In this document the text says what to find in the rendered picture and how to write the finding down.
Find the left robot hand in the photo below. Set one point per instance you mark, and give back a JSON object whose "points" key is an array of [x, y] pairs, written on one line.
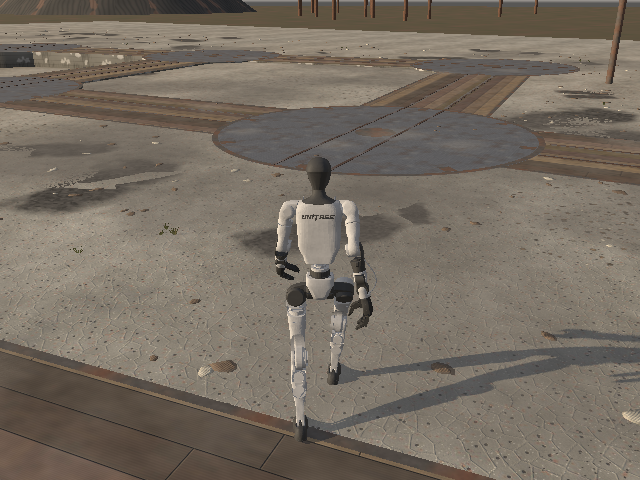
{"points": [[280, 271]]}

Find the left robot foot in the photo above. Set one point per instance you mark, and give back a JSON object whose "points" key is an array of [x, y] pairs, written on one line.
{"points": [[301, 431]]}

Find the robot left upper arm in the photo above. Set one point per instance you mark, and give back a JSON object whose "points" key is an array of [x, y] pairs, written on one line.
{"points": [[287, 211]]}

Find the humanoid robot head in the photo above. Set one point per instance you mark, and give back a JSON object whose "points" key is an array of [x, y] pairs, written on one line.
{"points": [[319, 171]]}

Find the right robot hand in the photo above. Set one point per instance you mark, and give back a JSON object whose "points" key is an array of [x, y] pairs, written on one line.
{"points": [[366, 304]]}

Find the robot right upper arm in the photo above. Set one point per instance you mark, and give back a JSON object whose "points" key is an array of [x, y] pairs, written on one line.
{"points": [[352, 223]]}

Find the right robot forearm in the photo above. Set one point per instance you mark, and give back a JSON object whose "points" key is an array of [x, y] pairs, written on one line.
{"points": [[360, 275]]}

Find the left robot forearm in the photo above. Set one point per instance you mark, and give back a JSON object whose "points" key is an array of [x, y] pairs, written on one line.
{"points": [[280, 257]]}

